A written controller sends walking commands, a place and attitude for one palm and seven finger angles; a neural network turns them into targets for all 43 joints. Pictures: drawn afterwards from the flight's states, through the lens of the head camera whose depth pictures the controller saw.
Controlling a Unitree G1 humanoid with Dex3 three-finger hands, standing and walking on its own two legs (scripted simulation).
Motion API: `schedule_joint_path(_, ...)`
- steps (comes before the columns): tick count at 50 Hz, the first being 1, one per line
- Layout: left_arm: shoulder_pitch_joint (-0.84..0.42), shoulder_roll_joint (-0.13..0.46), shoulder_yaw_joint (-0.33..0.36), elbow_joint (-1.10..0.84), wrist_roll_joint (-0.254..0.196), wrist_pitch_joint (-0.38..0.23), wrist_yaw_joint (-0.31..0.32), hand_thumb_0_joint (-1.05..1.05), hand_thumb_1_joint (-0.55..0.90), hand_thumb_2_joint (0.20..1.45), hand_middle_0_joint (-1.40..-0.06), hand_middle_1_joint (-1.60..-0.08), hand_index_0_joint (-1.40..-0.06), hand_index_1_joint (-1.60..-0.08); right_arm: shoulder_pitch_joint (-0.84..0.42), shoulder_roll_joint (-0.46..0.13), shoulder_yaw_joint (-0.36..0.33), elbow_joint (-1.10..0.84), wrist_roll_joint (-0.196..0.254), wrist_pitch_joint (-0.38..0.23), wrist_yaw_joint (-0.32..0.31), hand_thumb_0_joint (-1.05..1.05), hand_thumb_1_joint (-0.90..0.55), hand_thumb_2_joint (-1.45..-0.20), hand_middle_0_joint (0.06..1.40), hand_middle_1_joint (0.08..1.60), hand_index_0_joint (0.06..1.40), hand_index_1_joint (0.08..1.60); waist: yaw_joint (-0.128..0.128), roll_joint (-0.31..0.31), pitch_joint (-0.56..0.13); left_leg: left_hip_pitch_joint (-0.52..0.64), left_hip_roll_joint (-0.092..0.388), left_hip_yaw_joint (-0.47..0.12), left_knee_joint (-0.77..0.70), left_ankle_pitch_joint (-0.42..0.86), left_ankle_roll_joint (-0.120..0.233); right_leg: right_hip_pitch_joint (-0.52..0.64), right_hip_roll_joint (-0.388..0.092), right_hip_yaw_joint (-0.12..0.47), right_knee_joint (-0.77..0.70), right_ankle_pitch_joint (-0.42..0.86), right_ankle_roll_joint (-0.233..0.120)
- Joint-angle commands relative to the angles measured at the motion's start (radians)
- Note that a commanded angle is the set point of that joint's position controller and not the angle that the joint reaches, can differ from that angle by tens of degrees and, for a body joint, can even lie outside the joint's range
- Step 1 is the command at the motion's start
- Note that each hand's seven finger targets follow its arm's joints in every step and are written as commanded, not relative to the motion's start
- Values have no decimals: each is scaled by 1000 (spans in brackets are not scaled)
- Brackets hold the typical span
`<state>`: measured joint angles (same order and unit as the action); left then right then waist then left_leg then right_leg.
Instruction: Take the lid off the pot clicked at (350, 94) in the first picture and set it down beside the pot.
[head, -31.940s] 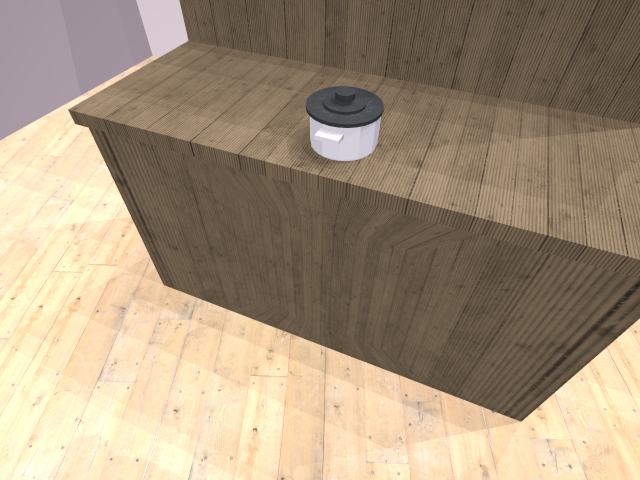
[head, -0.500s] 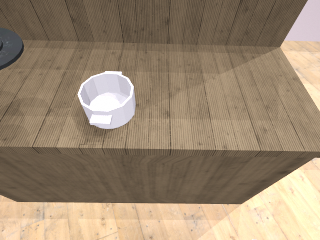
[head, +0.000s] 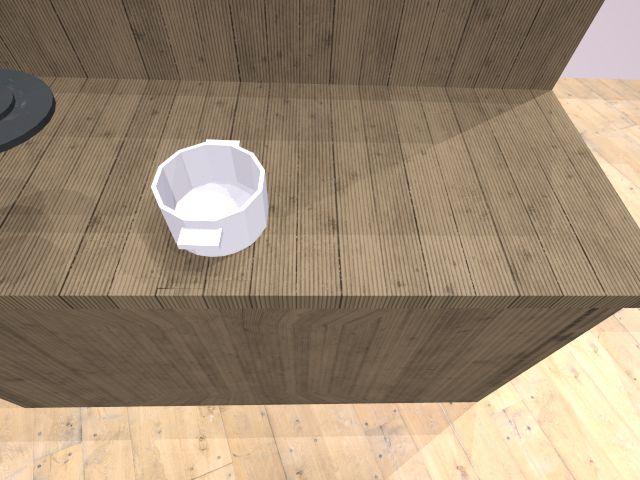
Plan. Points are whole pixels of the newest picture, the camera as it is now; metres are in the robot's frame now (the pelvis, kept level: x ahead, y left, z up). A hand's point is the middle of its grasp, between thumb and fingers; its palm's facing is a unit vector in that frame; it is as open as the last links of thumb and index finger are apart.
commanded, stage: lower the lid onto the table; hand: left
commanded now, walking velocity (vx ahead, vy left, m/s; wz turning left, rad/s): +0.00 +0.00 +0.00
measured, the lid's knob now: out of the picture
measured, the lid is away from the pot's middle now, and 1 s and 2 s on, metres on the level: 0.24 0.23 0.24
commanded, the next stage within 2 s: none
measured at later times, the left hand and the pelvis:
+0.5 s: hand out of the picture +0.45 +0.35 +0.21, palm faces -0.32 -0.13 -0.94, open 7.5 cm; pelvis +0.00 +0.00 +0.00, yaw +0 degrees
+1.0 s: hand out of the picture +0.43 +0.35 +0.18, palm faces -0.37 -0.16 -0.91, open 7.5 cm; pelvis -0.01 +0.00 +0.00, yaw +0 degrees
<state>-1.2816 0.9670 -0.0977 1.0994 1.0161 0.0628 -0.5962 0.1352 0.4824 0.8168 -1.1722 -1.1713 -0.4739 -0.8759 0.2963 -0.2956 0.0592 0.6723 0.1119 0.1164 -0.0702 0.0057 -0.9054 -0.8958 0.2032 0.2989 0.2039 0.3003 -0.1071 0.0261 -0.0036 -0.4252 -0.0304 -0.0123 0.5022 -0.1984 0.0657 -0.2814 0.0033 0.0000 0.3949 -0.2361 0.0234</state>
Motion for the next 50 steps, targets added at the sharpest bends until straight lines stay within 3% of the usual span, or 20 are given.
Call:
schedule_joint_path(1,-544,304,81,-247,13,-10,67,0,769,940,-1169,-1172,-695,-1007,54,-182,-69,-74,-5,-28,-15,0,-900,-900,200,300,200,300,4,179,-410,399,15,-29,-23,280,25,-52,66,-70,-27,178,-62)
schedule_joint_path(3,-507,295,76,-239,6,-19,68,0,769,940,-1169,-1172,-695,-1007,49,-187,-69,-82,-3,-32,-17,0,-900,-900,200,300,200,300,4,185,-418,401,18,-26,-17,312,24,-55,59,-65,-28,192,-64)
schedule_joint_path(4,-520,327,105,-257,12,-19,74,0,769,940,-1169,-1172,-695,-1007,60,-183,-71,-76,-8,-28,-16,0,-900,-900,200,300,200,300,5,170,-441,407,16,-27,-11,311,26,-37,65,-65,-20,198,-59)
schedule_joint_path(5,-532,316,96,-261,14,-20,75,0,769,940,-1169,-1172,-695,-1007,57,-183,-71,-82,-5,-28,-16,0,-900,-900,200,300,200,300,6,192,-452,420,17,-32,-10,327,24,-51,64,-68,-16,191,-61)
schedule_joint_path(8,-500,249,57,-264,-6,-26,69,0,769,940,-1169,-1172,-695,-1007,57,-186,-77,-82,-4,-31,-17,0,-900,-900,200,300,200,300,1,180,-435,436,25,-40,-11,356,22,-82,61,-72,-25,192,-63)
schedule_joint_path(10,-498,302,105,-265,1,-25,76,0,769,940,-1169,-1172,-695,-1007,67,-186,-79,-77,-6,-26,-13,0,-900,-900,200,300,200,300,5,161,-454,433,21,-39,-2,355,25,-68,66,-68,-15,196,-58)
schedule_joint_path(15,-461,242,74,-246,-13,-24,74,0,769,940,-1169,-1172,-695,-1007,67,-182,-82,-75,-7,-20,-7,0,-900,-900,200,300,200,300,-1,153,-411,428,21,-43,4,378,23,-105,68,-73,-16,196,-57)
schedule_joint_path(18,-434,268,99,-270,-20,-35,78,0,769,940,-1169,-1172,-695,-1007,53,-186,-81,-86,-8,-22,-7,0,-900,-900,200,300,200,300,7,173,-432,425,19,-37,10,389,23,-92,60,-67,-14,212,-63)
schedule_joint_path(19,-456,306,129,-302,-14,-38,83,0,769,940,-1169,-1172,-695,-1007,60,-183,-81,-84,-10,-17,-4,0,-900,-900,200,300,200,300,11,161,-459,432,18,-42,10,395,23,-65,65,-67,-5,221,-59)
schedule_joint_path(23,-430,293,130,-322,-28,-50,86,0,769,940,-1169,-1172,-695,-1007,44,-184,-84,-99,-8,-14,-4,0,-900,-900,200,300,200,300,15,175,-471,444,20,-43,14,422,22,-76,57,-67,-8,225,-62)
schedule_joint_path(24,-425,296,138,-311,-21,-48,89,0,769,940,-1169,-1172,-695,-1007,47,-179,-84,-96,-12,-9,-2,0,-900,-900,200,300,200,300,12,180,-460,441,18,-46,16,412,22,-84,64,-69,-3,210,-59)
schedule_joint_path(27,-392,299,137,-241,-26,-49,89,0,769,940,-1169,-1172,-695,-1007,46,-182,-79,-93,-6,-4,-4,0,-900,-900,200,300,200,300,10,114,-410,374,12,-32,5,307,25,-71,64,-68,-7,192,-56)
schedule_joint_path(33,-429,246,86,-294,-38,-62,93,0,769,940,-1169,-1172,-695,-1007,33,-183,-82,-93,-5,-9,-8,0,-900,-900,200,300,200,300,0,175,-425,417,20,-37,7,309,26,-110,58,-65,-14,171,-62)
schedule_joint_path(36,-418,290,124,-282,-32,-71,101,0,769,940,-1169,-1172,-695,-1007,45,-181,-77,-87,-6,-8,-12,0,-900,-900,200,300,200,300,4,153,-437,394,10,-35,6,273,28,-80,65,-65,-6,172,-59)
schedule_joint_path(38,-407,252,103,-306,-47,-82,99,0,769,940,-1169,-1172,-695,-1007,32,-183,-82,-92,-8,-14,-13,0,-900,-900,200,300,200,300,5,176,-442,414,14,-39,9,302,29,-96,58,-65,-9,178,-63)
schedule_joint_path(42,-349,282,122,-200,-44,-79,102,0,769,940,-1169,-1172,-695,-1007,41,-185,-75,-77,-6,-8,-14,0,-900,-900,200,300,200,300,-2,108,-379,318,3,-16,9,197,30,-77,62,-61,-6,165,-56)
schedule_joint_path(43,-370,260,97,-231,-51,-85,99,0,769,940,-1169,-1172,-695,-1007,34,-190,-77,-78,-3,-9,-14,0,-900,-900,200,300,200,300,-4,130,-387,331,8,-17,4,214,30,-79,56,-60,-8,177,-61)
schedule_joint_path(47,-373,296,125,-232,-41,-89,110,0,769,940,-1169,-1172,-695,-1007,41,-186,-75,-77,-6,-8,-16,0,-900,-900,200,300,200,300,-1,151,-398,334,5,-23,11,208,30,-79,64,-61,0,164,-60)
schedule_joint_path(48,-348,271,106,-214,-46,-95,109,0,769,940,-1169,-1172,-695,-1007,37,-188,-75,-79,-7,-12,-18,0,-900,-900,200,300,200,300,-5,145,-387,328,8,-22,13,209,32,-92,61,-61,-3,162,-63)
schedule_joint_path(50,-347,287,116,-187,-44,-94,112,0,769,940,-1169,-1172,-695,-1007,52,-189,-74,-69,-6,-9,-19,0,-900,-900,200,300,200,300,-9,130,-378,314,6,-19,16,184,33,-91,67,-59,0,152,-57)
